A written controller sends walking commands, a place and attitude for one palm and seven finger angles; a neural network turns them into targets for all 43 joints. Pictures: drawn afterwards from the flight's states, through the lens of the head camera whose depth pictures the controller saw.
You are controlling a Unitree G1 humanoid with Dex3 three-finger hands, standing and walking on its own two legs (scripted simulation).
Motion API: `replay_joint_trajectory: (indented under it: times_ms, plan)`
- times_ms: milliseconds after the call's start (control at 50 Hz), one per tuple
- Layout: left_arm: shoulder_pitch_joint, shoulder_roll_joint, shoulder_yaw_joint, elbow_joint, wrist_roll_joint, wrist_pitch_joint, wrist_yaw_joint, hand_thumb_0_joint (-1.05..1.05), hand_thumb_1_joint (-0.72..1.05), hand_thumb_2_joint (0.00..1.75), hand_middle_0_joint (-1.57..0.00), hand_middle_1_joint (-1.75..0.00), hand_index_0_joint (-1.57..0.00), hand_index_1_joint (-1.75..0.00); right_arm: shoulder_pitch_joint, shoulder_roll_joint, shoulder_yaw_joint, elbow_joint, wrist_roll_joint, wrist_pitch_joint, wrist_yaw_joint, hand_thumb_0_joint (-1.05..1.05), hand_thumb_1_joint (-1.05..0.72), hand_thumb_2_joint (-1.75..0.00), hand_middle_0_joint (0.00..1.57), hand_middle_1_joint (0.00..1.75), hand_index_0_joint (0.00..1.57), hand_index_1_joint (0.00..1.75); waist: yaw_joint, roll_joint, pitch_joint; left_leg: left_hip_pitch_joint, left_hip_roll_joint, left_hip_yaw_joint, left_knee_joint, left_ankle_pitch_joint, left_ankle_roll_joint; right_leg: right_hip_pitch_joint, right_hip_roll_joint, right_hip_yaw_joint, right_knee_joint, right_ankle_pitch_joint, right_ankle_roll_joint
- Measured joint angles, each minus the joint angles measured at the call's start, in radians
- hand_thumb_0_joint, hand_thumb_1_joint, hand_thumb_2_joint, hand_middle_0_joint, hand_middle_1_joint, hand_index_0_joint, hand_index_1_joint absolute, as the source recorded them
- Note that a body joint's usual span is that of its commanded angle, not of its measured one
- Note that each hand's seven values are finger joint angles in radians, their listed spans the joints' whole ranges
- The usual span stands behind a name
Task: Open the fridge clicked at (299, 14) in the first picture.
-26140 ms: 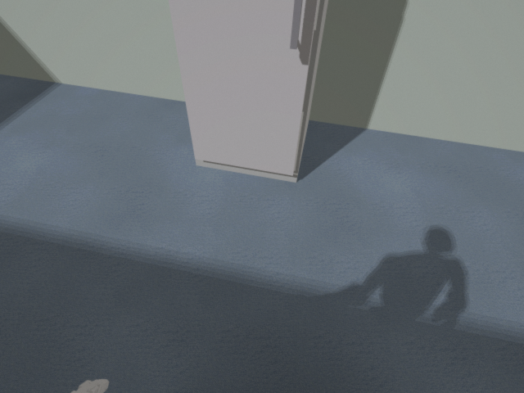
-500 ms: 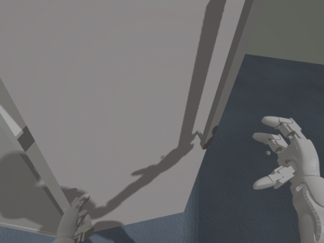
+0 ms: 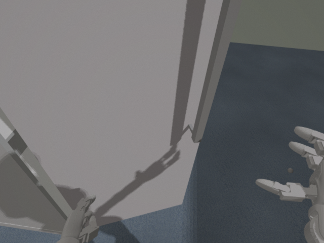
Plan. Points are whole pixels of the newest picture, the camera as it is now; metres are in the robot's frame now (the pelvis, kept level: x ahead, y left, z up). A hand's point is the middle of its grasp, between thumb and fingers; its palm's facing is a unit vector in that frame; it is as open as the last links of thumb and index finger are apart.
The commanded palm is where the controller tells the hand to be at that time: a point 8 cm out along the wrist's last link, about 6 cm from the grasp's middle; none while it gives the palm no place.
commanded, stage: draw the hand back to the body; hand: right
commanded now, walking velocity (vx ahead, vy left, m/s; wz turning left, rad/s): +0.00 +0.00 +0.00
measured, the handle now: (208, 70) +0.45 -0.11 +0.23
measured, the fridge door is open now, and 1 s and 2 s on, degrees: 68 68 68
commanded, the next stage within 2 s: step back with the hand held close in 0.82 s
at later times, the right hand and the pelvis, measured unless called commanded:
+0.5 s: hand (318, 179) +0.20 -0.28 +0.16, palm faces +0.51 +0.79 -0.34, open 8.3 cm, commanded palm +0.15 -0.31 +0.17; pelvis +0.01 -0.01 +0.00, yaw +0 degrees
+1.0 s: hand (313, 180) +0.19 -0.27 +0.16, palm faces +0.51 +0.79 -0.34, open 7.4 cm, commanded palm +0.14 -0.30 +0.17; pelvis +0.00 +0.00 +0.00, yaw +0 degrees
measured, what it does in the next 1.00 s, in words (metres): stands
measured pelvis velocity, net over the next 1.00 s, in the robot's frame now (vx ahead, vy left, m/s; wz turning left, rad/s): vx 0.00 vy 0.00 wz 0.00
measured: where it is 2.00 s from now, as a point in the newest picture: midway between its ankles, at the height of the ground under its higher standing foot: outside the picture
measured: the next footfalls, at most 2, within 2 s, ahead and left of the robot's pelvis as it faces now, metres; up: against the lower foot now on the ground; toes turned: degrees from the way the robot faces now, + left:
none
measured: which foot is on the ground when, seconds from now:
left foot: down 0.00-1.00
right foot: down 0.00-1.00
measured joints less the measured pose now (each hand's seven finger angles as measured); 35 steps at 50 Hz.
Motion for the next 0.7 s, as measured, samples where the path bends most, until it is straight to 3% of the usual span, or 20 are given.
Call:
replay_joint_trajectory:
  times_ms: [260, 500, 700]
  plan:
    - [0.012, -0.012, 0.014, 0.02, 0.007, 0.031, -0.014, 0.02, 0.9, 0.9, -0.21, -0.3, -0.2, -0.3, 0.09, -0.025, -0.043, -0.049, -0.017, -0.042, -0.02, 0.0, -0.25, -0.59, 0.23, 0.68, 0.23, 0.67, 0.011, 0.0, -0.005, 0.038, 0.011, -0.018, -0.035, 0.007, -0.014, 0.045, 0.012, -0.019, -0.038, 0.002, -0.012]
    - [-0.001, 0.002, 0.03, -0.002, 0.004, 0.034, -0.014, 0.01, 0.9, 0.9, -0.21, -0.3, -0.2, -0.3, 0.156, -0.037, -0.09, -0.095, -0.012, -0.046, -0.021, 0.0, -0.68, -0.8, 0.22, 0.42, 0.22, 0.42, -0.006, -0.005, -0.009, 0.046, 0.009, -0.012, -0.039, 0.006, -0.013, 0.046, 0.011, -0.013, -0.032, -0.002, -0.011]
    - [-0.009, -0.005, 0.022, 0.005, 0.005, 0.029, -0.008, 0.01, 0.9, 0.9, -0.21, -0.3, -0.2, -0.3, 0.135, -0.022, -0.081, -0.083, -0.013, -0.046, -0.027, 0.01, -0.86, -0.88, 0.21, 0.32, 0.21, 0.32, -0.013, -0.007, -0.002, 0.051, 0.004, -0.001, -0.039, 0.009, -0.006, 0.048, 0.006, -0.001, -0.034, 0.006, -0.005]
